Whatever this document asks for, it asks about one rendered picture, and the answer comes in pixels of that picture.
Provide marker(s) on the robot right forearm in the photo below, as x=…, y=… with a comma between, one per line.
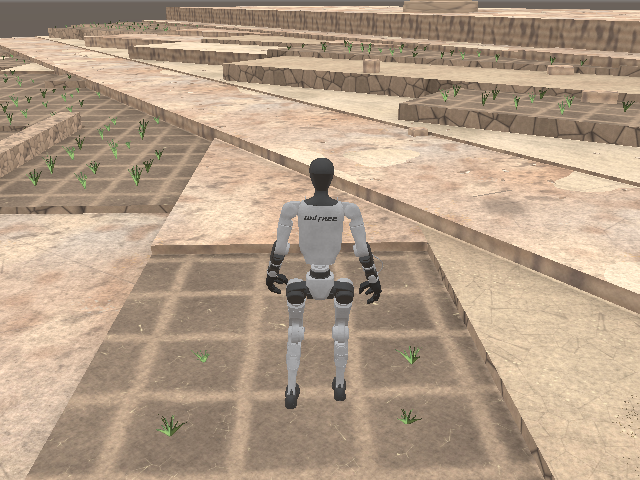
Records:
x=369, y=266

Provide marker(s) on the right robot hand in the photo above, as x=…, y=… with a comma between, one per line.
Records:
x=374, y=287

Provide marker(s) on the robot right shin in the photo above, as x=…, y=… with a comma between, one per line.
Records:
x=340, y=358

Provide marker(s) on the robot left foot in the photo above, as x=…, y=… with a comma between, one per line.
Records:
x=291, y=400

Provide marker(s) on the right robot upper arm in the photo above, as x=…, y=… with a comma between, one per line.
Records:
x=352, y=211

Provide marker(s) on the left robot hand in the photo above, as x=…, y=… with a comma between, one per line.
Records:
x=280, y=280

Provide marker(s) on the left robot upper arm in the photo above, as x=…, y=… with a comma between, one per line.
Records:
x=289, y=211

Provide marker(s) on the robot left forearm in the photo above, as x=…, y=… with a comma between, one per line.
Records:
x=275, y=262

